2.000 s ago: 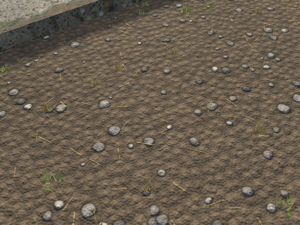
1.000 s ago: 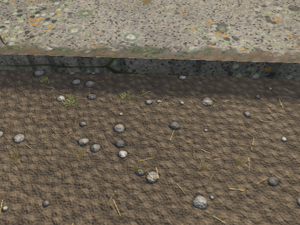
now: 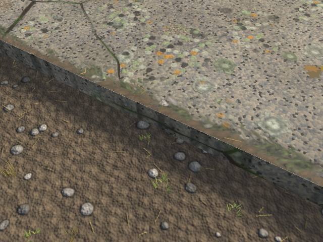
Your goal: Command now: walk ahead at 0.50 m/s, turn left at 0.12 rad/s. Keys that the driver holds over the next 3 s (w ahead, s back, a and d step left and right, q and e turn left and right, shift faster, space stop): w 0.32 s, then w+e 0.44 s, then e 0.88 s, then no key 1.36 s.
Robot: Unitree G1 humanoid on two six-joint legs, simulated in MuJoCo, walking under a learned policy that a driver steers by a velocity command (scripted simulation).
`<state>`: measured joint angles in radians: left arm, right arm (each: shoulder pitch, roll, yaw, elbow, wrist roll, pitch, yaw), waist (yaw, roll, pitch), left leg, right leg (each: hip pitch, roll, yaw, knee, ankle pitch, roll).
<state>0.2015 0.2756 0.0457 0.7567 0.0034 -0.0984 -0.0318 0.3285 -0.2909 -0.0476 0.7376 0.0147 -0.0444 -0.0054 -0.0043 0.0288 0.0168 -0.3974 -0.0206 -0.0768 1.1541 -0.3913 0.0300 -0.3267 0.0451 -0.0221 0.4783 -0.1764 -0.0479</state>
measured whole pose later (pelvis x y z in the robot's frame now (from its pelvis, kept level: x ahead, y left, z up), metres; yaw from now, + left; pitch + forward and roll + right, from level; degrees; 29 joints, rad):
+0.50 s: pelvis +0.28 +0.05 +0.00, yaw -3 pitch +2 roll +0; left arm 0.34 0.31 0.04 0.87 0.02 -0.05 -0.01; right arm 0.14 -0.26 -0.03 0.70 -0.04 -0.08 0.01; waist 0.03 -0.04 0.03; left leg -0.35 -0.01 0.06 0.49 -0.17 0.03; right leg -0.36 -0.02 0.05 1.10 -0.39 -0.03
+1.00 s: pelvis +0.51 -0.01 -0.01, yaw -19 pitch +1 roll +1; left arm 0.14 0.29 0.06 0.78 0.00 -0.01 -0.01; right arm 0.24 -0.26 -0.04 0.84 -0.03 -0.04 -0.01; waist -0.03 0.02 0.10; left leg -0.39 0.04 0.03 1.19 -0.46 -0.03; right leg -0.38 0.08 -0.03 0.52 -0.16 -0.09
